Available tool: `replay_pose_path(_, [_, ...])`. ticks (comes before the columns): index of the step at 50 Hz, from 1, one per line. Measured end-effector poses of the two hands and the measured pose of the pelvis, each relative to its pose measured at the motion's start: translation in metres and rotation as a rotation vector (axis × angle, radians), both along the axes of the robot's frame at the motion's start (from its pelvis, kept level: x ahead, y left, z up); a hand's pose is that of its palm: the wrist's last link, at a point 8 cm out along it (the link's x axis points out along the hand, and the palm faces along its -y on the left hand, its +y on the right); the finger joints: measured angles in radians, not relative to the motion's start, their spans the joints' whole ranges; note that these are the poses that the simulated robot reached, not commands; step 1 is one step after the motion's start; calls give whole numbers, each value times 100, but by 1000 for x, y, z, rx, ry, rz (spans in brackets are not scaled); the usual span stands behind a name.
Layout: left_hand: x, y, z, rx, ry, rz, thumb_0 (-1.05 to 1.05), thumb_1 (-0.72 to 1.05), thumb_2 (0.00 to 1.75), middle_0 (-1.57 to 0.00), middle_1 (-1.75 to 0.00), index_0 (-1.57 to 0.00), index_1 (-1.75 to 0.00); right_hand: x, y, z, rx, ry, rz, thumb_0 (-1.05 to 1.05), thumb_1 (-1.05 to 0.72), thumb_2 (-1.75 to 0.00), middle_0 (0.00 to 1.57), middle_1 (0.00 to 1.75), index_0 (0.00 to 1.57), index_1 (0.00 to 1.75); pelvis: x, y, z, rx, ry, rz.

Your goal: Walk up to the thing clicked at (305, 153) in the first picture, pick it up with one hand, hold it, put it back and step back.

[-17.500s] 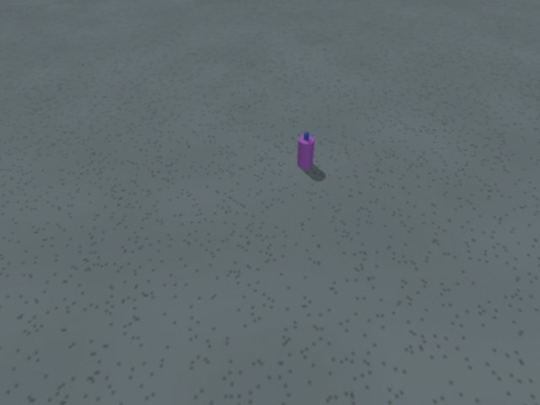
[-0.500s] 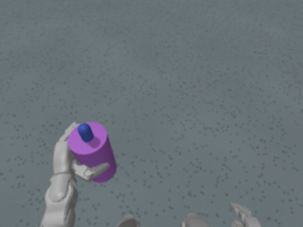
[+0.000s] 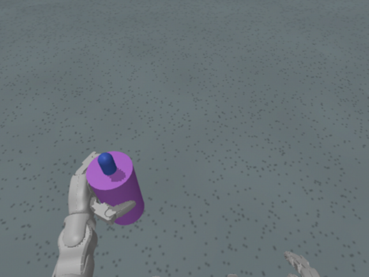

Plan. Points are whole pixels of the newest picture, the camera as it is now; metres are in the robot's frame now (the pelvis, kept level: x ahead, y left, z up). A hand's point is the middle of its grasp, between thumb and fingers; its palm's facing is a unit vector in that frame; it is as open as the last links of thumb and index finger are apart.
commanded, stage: lift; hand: left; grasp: from the side
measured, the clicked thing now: (117, 186) +0.32 +0.16 +0.03
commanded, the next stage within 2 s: hold in 0.02 s
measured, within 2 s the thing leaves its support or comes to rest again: neither
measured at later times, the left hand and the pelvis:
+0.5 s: hand (112, 185) +0.32 +0.17 +0.05, palm faces +0.10 -0.99 -0.04, open 11.7 cm; pelvis +0.00 +0.00 +0.01, yaw +0 degrees
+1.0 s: hand (113, 188) +0.31 +0.16 +0.05, palm faces +0.10 -0.99 -0.03, open 11.7 cm; pelvis +0.00 +0.00 +0.02, yaw +0 degrees
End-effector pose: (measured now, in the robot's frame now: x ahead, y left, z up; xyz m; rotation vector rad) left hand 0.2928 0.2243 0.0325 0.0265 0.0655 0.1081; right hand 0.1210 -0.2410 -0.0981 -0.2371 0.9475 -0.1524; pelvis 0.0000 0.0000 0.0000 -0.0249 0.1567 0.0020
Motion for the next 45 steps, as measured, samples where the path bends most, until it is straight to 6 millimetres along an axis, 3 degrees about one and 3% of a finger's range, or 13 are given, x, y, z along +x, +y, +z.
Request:
replay_pose_path(31, [-3,-3,23,10,-24,-2,-1,-58,105,-62,-95,-63,-96,0,4,14,21,-17,-2,1,-92,-90,20,30,20,30,0,2,14,4,-61,-2])
replay_pose_path(45, [-8,-8,22,3,-14,-7,-1,-58,105,-62,-96,-63,-97,-4,4,17,31,-22,2,1,-92,-90,20,30,20,30,-3,0,17,8,-72,-3])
